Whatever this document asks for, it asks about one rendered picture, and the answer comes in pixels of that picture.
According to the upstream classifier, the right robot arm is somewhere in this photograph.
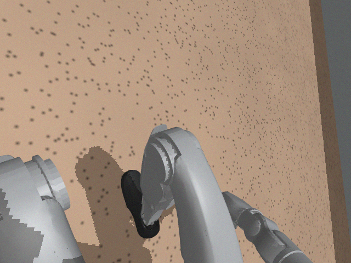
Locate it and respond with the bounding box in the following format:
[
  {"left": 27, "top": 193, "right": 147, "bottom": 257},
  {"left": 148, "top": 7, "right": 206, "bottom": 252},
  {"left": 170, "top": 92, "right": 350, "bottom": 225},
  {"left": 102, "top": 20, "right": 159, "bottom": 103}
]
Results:
[{"left": 238, "top": 208, "right": 313, "bottom": 263}]

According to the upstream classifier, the right robot hand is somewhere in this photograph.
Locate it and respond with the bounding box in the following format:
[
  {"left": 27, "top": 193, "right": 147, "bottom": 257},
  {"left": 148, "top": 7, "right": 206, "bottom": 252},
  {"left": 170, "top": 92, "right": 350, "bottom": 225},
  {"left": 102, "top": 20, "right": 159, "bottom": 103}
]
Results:
[{"left": 221, "top": 191, "right": 252, "bottom": 229}]

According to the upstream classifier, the right robot foot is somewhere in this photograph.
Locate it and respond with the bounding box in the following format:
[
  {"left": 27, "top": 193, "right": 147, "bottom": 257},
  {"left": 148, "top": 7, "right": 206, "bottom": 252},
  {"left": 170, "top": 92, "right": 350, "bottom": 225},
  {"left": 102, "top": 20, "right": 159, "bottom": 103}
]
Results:
[{"left": 121, "top": 170, "right": 160, "bottom": 238}]

